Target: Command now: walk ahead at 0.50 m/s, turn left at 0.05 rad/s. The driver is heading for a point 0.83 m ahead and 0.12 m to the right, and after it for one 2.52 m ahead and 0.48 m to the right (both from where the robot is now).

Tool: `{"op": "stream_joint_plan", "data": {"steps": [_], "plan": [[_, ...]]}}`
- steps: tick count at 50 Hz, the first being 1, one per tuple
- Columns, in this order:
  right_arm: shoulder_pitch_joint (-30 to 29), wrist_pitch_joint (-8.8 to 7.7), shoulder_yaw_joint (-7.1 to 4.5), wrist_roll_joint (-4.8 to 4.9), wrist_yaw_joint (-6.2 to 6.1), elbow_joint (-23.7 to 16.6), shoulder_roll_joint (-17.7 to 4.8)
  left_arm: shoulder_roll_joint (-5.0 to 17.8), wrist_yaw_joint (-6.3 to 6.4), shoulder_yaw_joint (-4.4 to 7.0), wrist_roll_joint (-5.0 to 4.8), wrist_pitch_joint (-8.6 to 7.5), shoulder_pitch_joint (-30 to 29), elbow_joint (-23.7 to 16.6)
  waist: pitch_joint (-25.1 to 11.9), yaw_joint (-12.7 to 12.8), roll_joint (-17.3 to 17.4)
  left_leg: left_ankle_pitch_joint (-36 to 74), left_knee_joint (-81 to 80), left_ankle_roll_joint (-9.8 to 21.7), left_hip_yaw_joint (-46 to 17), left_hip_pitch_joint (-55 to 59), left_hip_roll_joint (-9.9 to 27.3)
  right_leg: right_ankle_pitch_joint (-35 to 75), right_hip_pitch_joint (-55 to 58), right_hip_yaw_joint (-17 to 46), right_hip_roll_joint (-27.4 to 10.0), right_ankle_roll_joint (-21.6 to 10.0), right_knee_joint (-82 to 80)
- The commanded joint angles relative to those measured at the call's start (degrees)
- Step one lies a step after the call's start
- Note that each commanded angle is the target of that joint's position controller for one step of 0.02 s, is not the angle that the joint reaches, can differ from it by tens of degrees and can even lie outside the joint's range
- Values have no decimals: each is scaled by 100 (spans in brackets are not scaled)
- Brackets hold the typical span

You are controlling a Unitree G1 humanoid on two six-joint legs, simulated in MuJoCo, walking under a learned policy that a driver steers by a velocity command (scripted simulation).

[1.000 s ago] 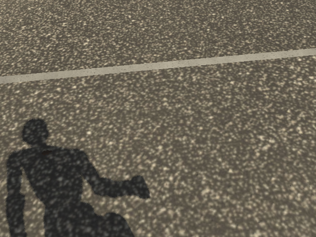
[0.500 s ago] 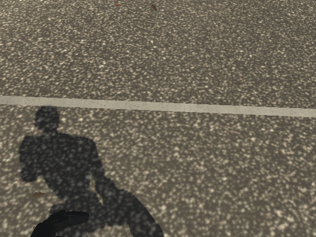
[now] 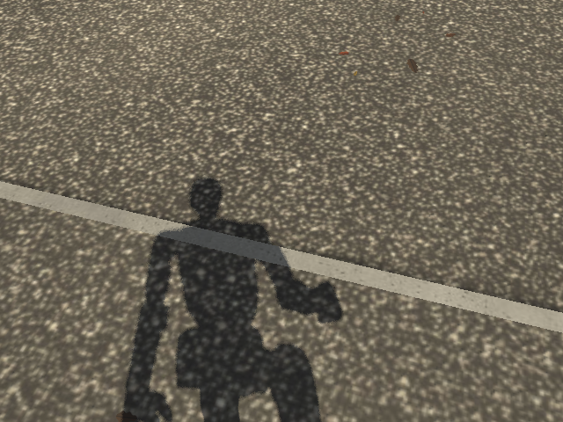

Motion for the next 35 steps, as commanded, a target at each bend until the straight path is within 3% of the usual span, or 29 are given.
{"op": "stream_joint_plan", "data": {"steps": [1, 3, 4, 5, 6, 7, 8, 9, 10, 12, 14, 17, 23, 27, 29, 31, 32, 33, 34, 35], "plan": [[-573, -97, -62, 26, -33, -479, -391, 916, 59, 177, 32, -30, 218, -128, 287, -137, -676, -148, -390, 123, 174, 272, -157, 2734, -110, 819, -1678, -673, -73], [-329, -140, -105, 7, -76, -416, -461, 971, 94, 189, 42, 7, 145, -75, 191, -306, -682, -539, -709, 285, 221, 792, -321, 3518, 75, 760, -1738, -596, 388], [171, -178, -155, -12, -112, -241, -522, 995, 100, 193, 28, 28, 102, -48, -53, -524, -646, -600, -982, 394, 288, 1465, -492, 4178, 83, 642, -1650, -523, 996], [1035, -239, -237, -62, -169, 69, -666, 948, 96, 172, 6, 47, 81, -40, -526, -865, -454, -488, -1253, 555, 277, 2605, -549, 4244, -227, 413, -1413, -410, 1994], [2081, -289, -361, -181, -245, 283, -1059, 799, 92, 112, -34, 34, -32, -229, -1199, -1261, -52, -937, -1334, 870, -845, 4057, 503, 2757, -1291, 206, -1171, -282, 3481], [2456, -237, -506, -210, -268, 356, -1579, 169, 62, -20, -181, 43, 564, -367, -1854, -1027, 1234, -1234, -1791, 1648, -3426, 5507, 2122, -1146, -3316, -257, -212, -19, 5541], [2277, -159, -478, 64, -221, 361, -1250, 866, 111, 164, 12, 92, 232, -277, -1510, -1062, 416, -1482, -2150, 1640, -3805, 5015, 1967, -1492, -3895, 362, -319, -86, 6071], [1711, -158, -398, 111, -198, 308, -968, 851, 80, 198, 29, 75, -228, -432, -685, -802, 263, -1295, -2289, 1485, -2926, 4260, 1687, -971, -4046, 466, -591, -130, 6012], [1394, -202, -343, 93, -172, 278, -704, 732, 47, 173, 25, 57, -451, -472, -346, -659, 111, -751, -2509, 1343, -2364, 3590, 1425, -612, -3834, 470, -765, -117, 5714], [1255, -275, -282, 103, -197, 373, -461, 595, -9, 170, 126, 180, -424, -412, -91, -344, 192, -241, -2802, 1043, -1603, 2795, 965, -395, -3291, 422, -951, -11, 5258], [1464, -369, -288, 100, -218, 490, -468, 445, -72, 159, 134, 296, -377, -349, -109, -267, 109, 136, -2977, 1010, -1217, 2643, 910, -251, -3161, 396, -906, 50, 5186], [1812, -434, -314, 99, -247, 667, -570, 453, -118, 190, 114, 377, -951, -515, 173, -318, 79, 137, -3268, 927, -735, 2671, 878, 343, -3737, 495, -957, 99, 4928], [2239, -430, -240, 93, -290, 836, -489, 337, -143, 133, 84, 373, -2013, -856, 366, -506, 76, 1202, -3177, 593, 158, 3002, 741, 1491, -4039, 247, -823, 113, 3676], [2685, -382, -224, 68, -394, 1025, -543, 245, -161, 44, 113, 365, -2748, -1163, 499, -733, 80, 2049, -2899, 527, 518, 3631, 885, 1431, -3996, -269, -714, -57, 2860], [2760, -337, -239, 49, -442, 1084, -630, 259, -151, 45, 116, 351, -2821, -1246, 454, -711, 127, 2842, -2524, 508, 670, 3997, 994, 1005, -3820, -464, -578, -209, 2609], [2641, -300, -265, 54, -497, 1078, -760, 346, -108, 97, 134, 346, -2516, -1195, 206, -509, 269, 4431, -1816, 455, 860, 4185, 1056, 436, -3221, -688, -267, -434, 2482], [2575, -270, -291, 43, -513, 1072, -840, 410, -81, 144, 140, 337, -2124, -1089, -15, -331, 337, 5081, -1183, 458, 944, 4212, 1080, 152, -2767, -765, -70, -574, 2432], [2491, -223, -320, 36, -507, 1026, -925, 551, -68, 223, 151, 316, -1528, -912, -373, -82, 395, 5069, -254, 456, 1004, 4069, 1073, 23, -2060, -741, 95, -736, 2220], [2340, -182, -337, 65, -486, 932, -983, 801, -36, 353, 206, 278, -686, -656, -791, 339, 220, 4146, 1068, 344, 1096, 3332, 976, 185, -805, -395, 45, -972, 1712], [2354, -211, -284, 66, -444, 691, -714, 1385, 42, 538, 223, 273, -66, -569, -1362, 490, -543, 1172, 2981, 185, 1143, 1963, 602, 193, 527, 1361, -1331, -1377, 1599]]}}
Keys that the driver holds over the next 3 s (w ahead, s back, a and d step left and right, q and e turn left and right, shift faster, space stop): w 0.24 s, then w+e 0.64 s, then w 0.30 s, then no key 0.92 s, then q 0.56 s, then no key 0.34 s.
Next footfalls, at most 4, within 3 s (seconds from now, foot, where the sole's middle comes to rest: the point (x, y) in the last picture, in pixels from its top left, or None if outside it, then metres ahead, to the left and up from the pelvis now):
0.12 left None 0.22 0.11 -0.78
0.68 right None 0.48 -0.08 -0.78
1.22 left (336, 301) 0.79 -0.04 -0.78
1.70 right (406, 332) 0.72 -0.22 -0.78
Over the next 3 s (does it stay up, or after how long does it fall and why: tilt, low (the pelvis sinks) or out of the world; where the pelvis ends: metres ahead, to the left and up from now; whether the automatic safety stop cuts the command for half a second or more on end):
stays up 0.66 -0.13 0.00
